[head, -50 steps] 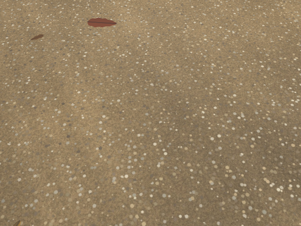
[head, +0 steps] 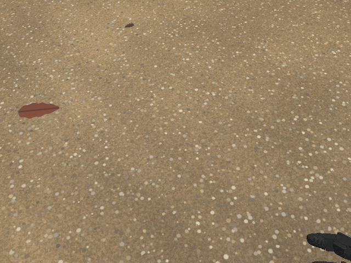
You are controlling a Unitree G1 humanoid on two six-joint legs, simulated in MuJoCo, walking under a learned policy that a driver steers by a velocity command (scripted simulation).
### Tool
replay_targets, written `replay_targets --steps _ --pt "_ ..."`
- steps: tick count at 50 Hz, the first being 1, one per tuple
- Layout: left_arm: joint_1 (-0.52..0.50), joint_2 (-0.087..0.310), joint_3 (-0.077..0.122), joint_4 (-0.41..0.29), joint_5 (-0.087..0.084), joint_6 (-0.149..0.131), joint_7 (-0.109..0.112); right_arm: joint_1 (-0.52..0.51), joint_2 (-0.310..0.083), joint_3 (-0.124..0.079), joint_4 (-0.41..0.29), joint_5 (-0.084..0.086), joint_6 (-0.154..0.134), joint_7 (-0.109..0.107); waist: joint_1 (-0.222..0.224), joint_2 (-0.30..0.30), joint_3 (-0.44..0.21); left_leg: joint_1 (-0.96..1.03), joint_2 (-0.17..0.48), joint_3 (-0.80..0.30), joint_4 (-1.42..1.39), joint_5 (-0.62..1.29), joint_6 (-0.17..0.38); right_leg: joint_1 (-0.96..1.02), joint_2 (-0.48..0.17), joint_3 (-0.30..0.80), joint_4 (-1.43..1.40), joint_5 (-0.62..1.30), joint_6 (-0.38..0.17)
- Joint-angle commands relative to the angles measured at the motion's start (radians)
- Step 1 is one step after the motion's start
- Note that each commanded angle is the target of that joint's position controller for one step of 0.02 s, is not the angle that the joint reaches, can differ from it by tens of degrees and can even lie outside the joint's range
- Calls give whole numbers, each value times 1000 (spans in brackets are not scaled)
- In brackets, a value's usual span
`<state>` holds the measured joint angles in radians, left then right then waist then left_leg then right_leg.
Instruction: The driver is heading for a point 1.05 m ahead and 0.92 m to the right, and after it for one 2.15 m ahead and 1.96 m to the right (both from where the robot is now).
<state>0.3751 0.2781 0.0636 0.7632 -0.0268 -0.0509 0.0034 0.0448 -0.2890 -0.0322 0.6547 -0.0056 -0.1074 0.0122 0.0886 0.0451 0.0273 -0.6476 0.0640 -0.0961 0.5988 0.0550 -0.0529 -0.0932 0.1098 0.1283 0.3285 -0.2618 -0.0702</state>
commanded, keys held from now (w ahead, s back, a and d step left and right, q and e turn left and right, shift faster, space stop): w+e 1.00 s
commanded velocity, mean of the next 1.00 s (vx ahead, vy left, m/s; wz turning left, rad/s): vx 0.50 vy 0.00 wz -0.58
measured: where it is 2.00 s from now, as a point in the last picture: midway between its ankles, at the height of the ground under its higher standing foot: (345, 167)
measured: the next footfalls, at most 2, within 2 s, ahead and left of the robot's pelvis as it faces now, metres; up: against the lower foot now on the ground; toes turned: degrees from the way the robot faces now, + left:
left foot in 0.10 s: +0.25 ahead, +0.14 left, +0.00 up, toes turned -7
right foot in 0.62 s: +0.44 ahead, -0.19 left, +0.00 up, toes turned -25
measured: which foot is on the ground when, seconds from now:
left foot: up 0.00-0.08, down 0.10-0.64, up 0.66-1.00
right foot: down 0.00-0.12, up 0.14-0.60, down 0.62-1.00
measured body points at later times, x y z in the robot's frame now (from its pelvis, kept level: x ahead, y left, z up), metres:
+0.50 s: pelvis +0.26 +0.01 +0.00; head +0.29 -0.01 +0.45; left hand +0.54 +0.18 -0.08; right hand +0.20 -0.28 -0.12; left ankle +0.21 +0.14 -0.74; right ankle +0.37 -0.18 -0.69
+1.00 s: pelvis +0.50 -0.14 +0.00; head +0.52 -0.18 +0.45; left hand +0.71 +0.07 -0.10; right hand +0.56 -0.48 -0.08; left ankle +0.77 -0.11 -0.69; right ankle +0.41 -0.18 -0.74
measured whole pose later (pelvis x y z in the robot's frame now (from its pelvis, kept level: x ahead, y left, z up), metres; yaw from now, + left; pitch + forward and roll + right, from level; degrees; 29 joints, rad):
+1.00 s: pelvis +0.50 -0.14 +0.00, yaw -36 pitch +2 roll +0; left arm 0.36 0.28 0.06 0.72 -0.02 -0.04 0.01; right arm 0.03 -0.30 -0.04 0.68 0.00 -0.09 0.02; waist 0.08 0.05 0.04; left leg -0.64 0.06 -0.10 0.60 0.06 -0.06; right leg -0.10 0.11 0.15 0.36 -0.27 -0.09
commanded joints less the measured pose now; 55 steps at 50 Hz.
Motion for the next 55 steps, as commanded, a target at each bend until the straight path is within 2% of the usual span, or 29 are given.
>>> replay_targets --steps 1,4,5,6,7,8,9,10,11,12,15,18,22,27,29,30,31,32,33,34,35,36,37,38,41,47,52,54,55 --pt "-1 171 45 -51 -10 -8 12 -65 -100 -29 -83 12 -18 8 -34 -118 -4 176 -43 3 -85 22 15 -97 -248 218 -36 165 -129" --pt "-10 161 46 -51 -1 7 13 26 -129 -50 -68 11 -26 6 -91 -145 -39 323 -56 29 -139 -105 65 -54 -240 264 92 238 -94" --pt "-13 125 33 -59 6 8 9 132 -159 -66 -52 2 -30 -1 -145 -126 -120 503 -16 11 -149 -114 104 -93 -181 227 243 272 -63" --pt "-3 63 9 -84 30 6 7 297 -220 -81 -41 -9 -27 -11 -202 -3 -286 778 166 -163 -119 -148 165 -230 -108 137 540 78 -24" --pt "137 23 -5 -107 -9 -5 5 345 -266 -94 -5 -13 -12 -2 -132 349 -395 1036 361 -625 -233 -406 308 -569 -6 38 843 -345 30" --pt "110 127 14 -79 -22 -3 10 317 -163 -72 -27 0 -6 2 -154 205 -307 975 351 -658 -280 -581 282 -674 -86 72 965 -299 44" --pt "0 171 28 -94 -17 3 9 276 -114 -59 -31 4 -1 -4 -176 101 -182 854 312 -490 -292 -536 243 -698 -117 42 985 -201 51" --pt "-49 159 28 -104 -6 8 10 226 -104 -53 -32 -5 3 -4 -155 25 -113 733 272 -371 -309 -394 229 -663 -150 14 967 -130 61" --pt "-79 145 31 -116 3 10 7 196 -86 -48 -21 -8 6 -4 -135 23 -60 644 236 -285 -334 -297 229 -644 -177 11 922 -88 65" --pt "-73 125 31 -120 -2 16 1 180 -79 -45 -15 -14 3 -6 -112 56 -40 579 211 -211 -363 -248 221 -596 -202 5 893 -63 65" --pt "-95 74 22 -134 -1 36 -3 173 -87 -55 13 -1 -12 -6 -98 61 -9 518 200 -82 -429 -153 242 -586 -221 -25 821 -24 74" --pt "-155 59 15 -156 7 37 -10 188 -123 -69 43 -1 -12 -9 -106 27 2 551 213 10 -453 -66 255 -626 -232 -26 692 85 85" --pt "-266 47 5 -176 5 24 -37 199 -155 -77 68 6 2 -16 -142 11 26 572 188 153 -455 -21 221 -570 -217 -86 469 263 72" --pt "-370 67 10 -229 4 27 -60 248 -203 -95 105 34 28 -16 -156 14 61 684 230 227 -406 58 187 -537 -189 -150 330 176 17" --pt "-318 102 29 -230 10 34 -60 240 -234 -104 106 45 40 -20 -107 42 7 715 226 270 -263 386 166 -417 -126 -208 309 70 -25" --pt "-201 135 51 -202 10 38 -56 226 -238 -105 104 51 48 -22 -34 35 -58 689 202 305 -95 520 146 -256 -77 -240 267 77 -55" --pt "-16 199 88 -147 5 44 -43 237 -207 -92 99 45 51 -27 51 4 -154 557 159 330 146 479 110 23 -39 -225 231 117 -94" --pt "83 305 114 -125 -6 50 -21 277 -106 -57 63 -4 45 -26 40 -213 -228 197 69 333 510 -159 50 337 -264 153 201 84 -194" --pt "41 346 104 -169 -5 28 -29 291 -57 -29 12 -4 12 -19 -23 -322 -388 -75 -103 107 756 -675 23 498 -439 708 9 -173 -362" --pt "29 246 76 -168 0 10 -39 172 -159 -52 -3 36 -13 -8 38 -173 -320 -183 -45 2 793 -598 39 457 -429 644 -58 -188 -303" --pt "-1 208 63 -158 5 -3 -39 132 -163 -51 -18 49 -28 -4 15 -155 -198 -199 -9 18 734 -505 61 333 -396 504 -57 -117 -267" --pt "-68 183 53 -162 6 -7 -38 135 -152 -49 -3 27 -34 -13 -34 -71 -133 -138 34 16 649 -429 61 192 -351 397 -51 -6 -232" --pt "-123 154 43 -172 11 -8 -35 145 -159 -56 5 3 -29 -19 -70 -79 -98 -69 58 12 572 -381 53 85 -315 320 -60 103 -215" --pt "-151 144 38 -185 21 -9 -30 160 -159 -59 8 -2 -19 -16 -96 -104 -87 -14 67 9 546 -348 45 17 -292 287 -82 162 -213" --pt "-137 156 41 -165 18 -16 -14 149 -122 -51 7 -12 6 -15 -106 -87 -66 19 50 35 437 -281 4 -79 -262 208 -109 310 -226" --pt "-43 177 46 -108 6 -5 13 -74 -67 -27 -50 -2 2 -1 -26 -116 -7 81 -30 45 30 33 -21 -140 -192 144 -92 222 -155" --pt "11 171 46 -70 -3 9 21 -126 -105 -40 -74 12 -17 21 -18 -136 0 134 -58 6 -102 -14 18 -35 -242 267 15 175 -134" --pt "-3 174 50 -68 1 17 23 -65 -124 -51 -63 13 -24 19 -52 -169 -12 213 -65 16 -118 -110 48 -10 -251 306 75 237 -117" --pt "-19 156 44 -73 2 20 21 23 -139 -64 -41 9 -28 12 -99 -169 -51 340 -72 39 -159 -104 74 -23 -216 293 148 304 -96"
Velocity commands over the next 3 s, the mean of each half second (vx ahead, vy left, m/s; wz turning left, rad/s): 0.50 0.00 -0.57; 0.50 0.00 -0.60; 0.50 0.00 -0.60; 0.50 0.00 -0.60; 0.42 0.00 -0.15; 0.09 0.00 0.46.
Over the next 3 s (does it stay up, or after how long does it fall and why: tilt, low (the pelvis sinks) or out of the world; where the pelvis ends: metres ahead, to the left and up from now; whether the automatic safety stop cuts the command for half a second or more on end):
stays up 0.99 -0.87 -0.02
